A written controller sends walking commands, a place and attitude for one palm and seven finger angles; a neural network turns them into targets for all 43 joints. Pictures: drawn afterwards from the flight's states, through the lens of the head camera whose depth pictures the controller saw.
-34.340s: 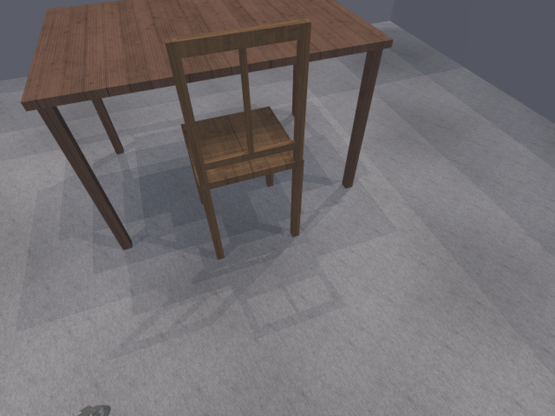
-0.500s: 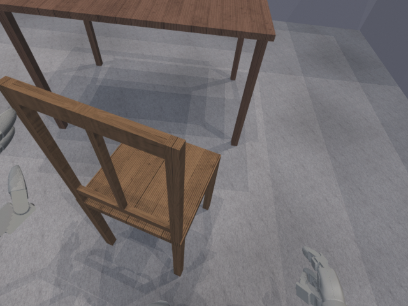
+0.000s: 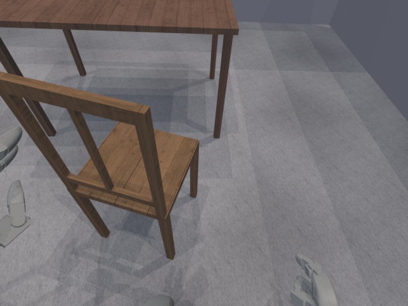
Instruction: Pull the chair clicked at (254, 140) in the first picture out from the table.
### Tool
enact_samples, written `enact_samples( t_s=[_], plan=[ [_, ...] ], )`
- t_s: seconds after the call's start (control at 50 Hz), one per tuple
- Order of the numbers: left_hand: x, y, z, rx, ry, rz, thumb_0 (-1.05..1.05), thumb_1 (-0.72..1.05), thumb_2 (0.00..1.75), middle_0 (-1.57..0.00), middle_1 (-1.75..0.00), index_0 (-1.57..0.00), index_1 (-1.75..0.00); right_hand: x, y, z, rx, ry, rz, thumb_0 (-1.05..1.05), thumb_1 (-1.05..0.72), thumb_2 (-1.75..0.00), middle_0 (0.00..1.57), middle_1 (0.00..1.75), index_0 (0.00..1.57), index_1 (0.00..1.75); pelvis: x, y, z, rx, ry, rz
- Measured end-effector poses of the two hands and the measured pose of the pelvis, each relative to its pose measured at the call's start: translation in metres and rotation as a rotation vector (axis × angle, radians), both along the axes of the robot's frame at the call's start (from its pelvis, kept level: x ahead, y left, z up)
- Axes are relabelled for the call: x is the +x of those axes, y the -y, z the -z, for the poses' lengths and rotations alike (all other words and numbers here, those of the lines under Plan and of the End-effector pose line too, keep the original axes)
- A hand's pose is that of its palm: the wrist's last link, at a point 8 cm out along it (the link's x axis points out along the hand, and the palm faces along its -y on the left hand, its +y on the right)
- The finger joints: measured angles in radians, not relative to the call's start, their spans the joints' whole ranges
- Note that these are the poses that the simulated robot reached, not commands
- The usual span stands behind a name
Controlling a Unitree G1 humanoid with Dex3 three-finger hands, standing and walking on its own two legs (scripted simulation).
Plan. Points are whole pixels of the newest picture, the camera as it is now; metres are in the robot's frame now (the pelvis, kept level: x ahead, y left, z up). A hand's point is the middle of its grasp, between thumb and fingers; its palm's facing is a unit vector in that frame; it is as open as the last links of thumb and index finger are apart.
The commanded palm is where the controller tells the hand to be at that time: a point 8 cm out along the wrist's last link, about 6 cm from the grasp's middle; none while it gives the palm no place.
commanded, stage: stop stepping back and stand still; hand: left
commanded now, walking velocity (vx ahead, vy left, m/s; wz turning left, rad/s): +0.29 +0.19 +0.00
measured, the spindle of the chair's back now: (94, 154) +0.49 +0.33 -0.06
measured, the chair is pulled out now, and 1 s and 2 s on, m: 0.56 0.56 0.56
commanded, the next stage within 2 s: let the arm hang, fingers relaxed in 0.64 s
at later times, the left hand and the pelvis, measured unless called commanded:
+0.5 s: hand out of the picture +0.12 +0.28 +0.17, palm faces +0.49 -0.75 -0.44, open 7.4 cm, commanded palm +0.06 +0.31 +0.18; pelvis -0.06 +0.01 +0.00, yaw +4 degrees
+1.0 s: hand out of the picture +0.02 +0.19 -0.16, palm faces +0.03 -0.99 -0.17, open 7.4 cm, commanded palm none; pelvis -0.06 +0.02 +0.00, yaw +4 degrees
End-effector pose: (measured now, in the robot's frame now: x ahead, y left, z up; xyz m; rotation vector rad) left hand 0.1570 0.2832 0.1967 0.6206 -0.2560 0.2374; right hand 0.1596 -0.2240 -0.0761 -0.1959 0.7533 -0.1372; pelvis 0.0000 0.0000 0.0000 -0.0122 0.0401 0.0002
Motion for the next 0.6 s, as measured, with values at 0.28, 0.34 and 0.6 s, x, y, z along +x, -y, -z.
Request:
enact_samples(
  t_s=[0.28,0.34,0.6],
  plan=[
    [-0.049,-0.020,0.017,-0.104,0.026,-0.157,0.01,0.89,0.90,-0.21,-0.31,-0.21,-0.30,-0.058,0.027,-0.006,-0.080,-0.001,0.035,0.01,-0.91,-0.90,0.20,0.30,0.20,0.30,-0.034,-0.003,-0.003,0.016,0.056,-0.065],
    [-0.062,-0.017,0.009,-0.074,0.049,-0.126,0.01,0.89,0.90,-0.21,-0.31,-0.21,-0.30,-0.055,0.013,-0.011,-0.054,0.044,0.004,0.01,-0.91,-0.90,0.20,0.30,0.20,0.30,-0.044,-0.003,-0.003,0.007,0.059,-0.068],
    [-0.085,-0.037,0.021,-0.153,0.055,-0.238,0.01,0.89,0.90,-0.21,-0.31,-0.21,-0.30,-0.056,-0.027,-0.009,-0.002,0.055,-0.089,0.01,-0.91,-0.90,0.21,0.30,0.21,0.30,-0.062,-0.010,-0.005,-0.012,0.059,-0.065]
  ],
)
